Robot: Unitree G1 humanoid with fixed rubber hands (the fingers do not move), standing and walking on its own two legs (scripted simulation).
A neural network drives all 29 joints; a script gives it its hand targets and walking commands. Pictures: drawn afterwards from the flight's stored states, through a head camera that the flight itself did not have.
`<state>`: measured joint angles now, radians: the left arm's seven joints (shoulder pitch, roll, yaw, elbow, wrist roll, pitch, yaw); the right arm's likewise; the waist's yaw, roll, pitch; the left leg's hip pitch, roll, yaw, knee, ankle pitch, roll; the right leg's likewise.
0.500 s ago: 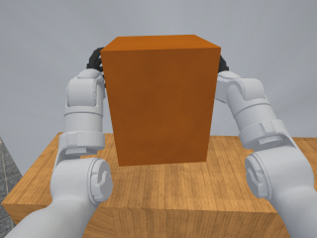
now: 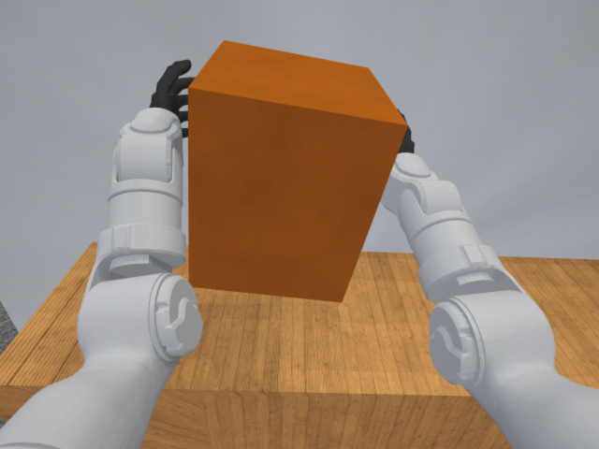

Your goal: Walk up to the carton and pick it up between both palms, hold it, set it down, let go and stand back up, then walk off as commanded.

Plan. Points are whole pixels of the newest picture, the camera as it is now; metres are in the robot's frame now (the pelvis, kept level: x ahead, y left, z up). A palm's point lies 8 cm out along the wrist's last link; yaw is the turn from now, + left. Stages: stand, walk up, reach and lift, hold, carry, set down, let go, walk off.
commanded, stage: set down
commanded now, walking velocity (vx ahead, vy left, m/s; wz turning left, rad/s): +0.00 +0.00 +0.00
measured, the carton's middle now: (283, 171) +0.39 +0.01 +0.27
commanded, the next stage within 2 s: none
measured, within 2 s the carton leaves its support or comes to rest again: neither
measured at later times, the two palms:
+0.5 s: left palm (198, 158) +0.42 +0.12 +0.27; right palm (403, 209) +0.36 -0.16 +0.22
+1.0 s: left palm (204, 179) +0.43 +0.12 +0.24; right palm (399, 231) +0.36 -0.16 +0.18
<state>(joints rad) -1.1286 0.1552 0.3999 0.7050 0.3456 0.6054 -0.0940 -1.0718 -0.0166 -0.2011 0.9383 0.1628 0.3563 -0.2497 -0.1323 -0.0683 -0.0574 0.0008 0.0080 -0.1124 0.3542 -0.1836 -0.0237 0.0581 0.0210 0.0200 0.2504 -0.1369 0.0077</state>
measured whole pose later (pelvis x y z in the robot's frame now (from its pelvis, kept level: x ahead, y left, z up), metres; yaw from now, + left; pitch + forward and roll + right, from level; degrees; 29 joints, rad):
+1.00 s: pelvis +0.00 +0.02 +0.00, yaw -1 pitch -9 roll -2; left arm -0.96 0.08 0.29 0.64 0.33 0.45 -0.08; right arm -0.76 0.04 -0.22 0.73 0.09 0.17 -0.24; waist -0.16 -0.10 0.06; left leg -0.02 -0.01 -0.06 0.37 -0.19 0.01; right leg 0.05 -0.01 0.02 0.22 -0.12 0.04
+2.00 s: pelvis +0.01 +0.03 +0.00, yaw -2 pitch -4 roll -1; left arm -0.96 0.10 0.27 0.90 0.30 0.26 -0.12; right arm -0.64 0.16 -0.38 0.66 -0.09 0.10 -0.24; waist -0.16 -0.08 0.04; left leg -0.10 -0.01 -0.03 0.36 -0.19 0.02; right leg -0.03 -0.03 0.01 0.21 -0.11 0.05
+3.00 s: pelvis +0.02 +0.03 +0.00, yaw -2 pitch -3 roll -1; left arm -0.94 0.07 0.39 0.96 0.39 0.14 -0.16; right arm -0.66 0.24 -0.56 0.73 -0.29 -0.09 -0.18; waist -0.15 -0.08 0.07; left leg -0.10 0.00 0.00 0.34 -0.18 0.02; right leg -0.05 -0.03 -0.02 0.23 -0.12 0.05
